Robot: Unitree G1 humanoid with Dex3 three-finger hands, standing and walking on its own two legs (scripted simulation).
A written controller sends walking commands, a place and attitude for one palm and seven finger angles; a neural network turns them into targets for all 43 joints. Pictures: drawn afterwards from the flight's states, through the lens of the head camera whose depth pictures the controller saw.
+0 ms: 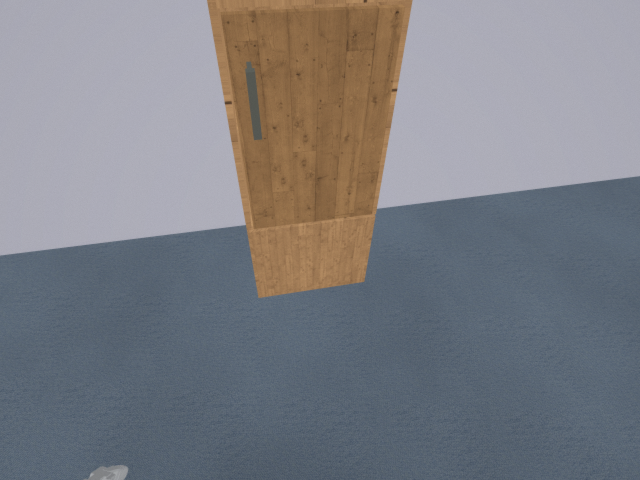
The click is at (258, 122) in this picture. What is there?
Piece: cupboard door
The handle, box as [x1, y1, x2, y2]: [245, 62, 261, 139]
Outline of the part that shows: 246,62 247,67 245,68 253,136 254,139 261,139 254,69 251,67 250,62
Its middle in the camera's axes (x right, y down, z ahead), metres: -0.15 -0.30 +0.86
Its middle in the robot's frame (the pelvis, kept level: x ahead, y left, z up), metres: +0.85 +0.20 +0.05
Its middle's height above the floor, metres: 0.82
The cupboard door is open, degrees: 0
